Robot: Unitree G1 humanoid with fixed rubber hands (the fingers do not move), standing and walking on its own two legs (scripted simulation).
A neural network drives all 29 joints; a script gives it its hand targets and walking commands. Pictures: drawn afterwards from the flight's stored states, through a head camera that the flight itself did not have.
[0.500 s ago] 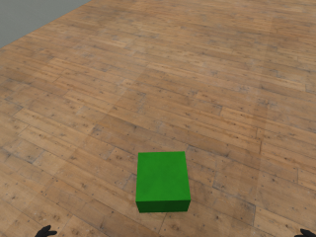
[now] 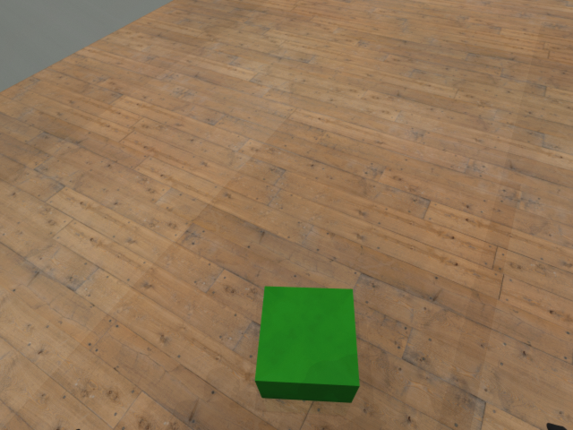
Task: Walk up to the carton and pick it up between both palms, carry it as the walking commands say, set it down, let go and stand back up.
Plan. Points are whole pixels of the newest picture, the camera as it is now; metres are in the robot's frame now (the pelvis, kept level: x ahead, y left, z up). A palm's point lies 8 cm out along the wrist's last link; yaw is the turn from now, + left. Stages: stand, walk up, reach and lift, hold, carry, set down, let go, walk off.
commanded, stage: walk up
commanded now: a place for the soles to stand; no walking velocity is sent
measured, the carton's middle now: (307, 343) +0.46 -0.01 -0.65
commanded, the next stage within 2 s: reach and lift in 0.96 s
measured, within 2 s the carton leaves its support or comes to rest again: neither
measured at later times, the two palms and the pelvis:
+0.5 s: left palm out of the picture +0.10 +0.36 -0.08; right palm out of the picture +0.11 -0.33 -0.08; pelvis +0.00 +0.01 +0.00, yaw +0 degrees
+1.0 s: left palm out of the picture +0.10 +0.36 -0.08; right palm out of the picture +0.11 -0.32 -0.07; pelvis +0.00 +0.01 +0.00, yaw +0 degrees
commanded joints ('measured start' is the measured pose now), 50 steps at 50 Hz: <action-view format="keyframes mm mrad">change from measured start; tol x16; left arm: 1 -65 137 -14 -70 -30 16 12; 48 -108 167 -18 5 -13 13 9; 49 -286 84 44 -346 2 63 -5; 50 -250 74 80 -358 44 94 -21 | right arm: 1 -56 -190 -25 -50 -20 -14 -10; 48 -123 -145 -1 -4 -24 -5 -4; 49 -279 -6 -136 -330 -48 62 54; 50 -272 -11 -105 -278 -52 81 64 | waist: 1 2 103 -88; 11 -7 -108 -152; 17 -5 117 -156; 22 -3 -101 -112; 29 -10 112 -99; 41 -15 -108 -100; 48 2 26 -160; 50 -20 43 102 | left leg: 1 -9 181 -286 -216 304 171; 11 -12 51 11 -21 300 39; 17 35 169 -290 -197 347 148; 23 -35 32 11 -29 153 28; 30 -10 165 -294 -308 111 133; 40 -27 56 -63 -74 197 42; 48 -20 121 -173 -199 244 77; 49 -162 33 171 -196 -103 -31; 50 -180 37 169 -226 -169 -40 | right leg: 1 -3 25 28 46 58 -37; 3 -12 52 24 28 -100 -40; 11 169 -157 114 -116 444 -146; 17 72 19 35 -65 32 -40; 23 94 -192 178 -238 54 -173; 50 9 131 -107 -65 2 27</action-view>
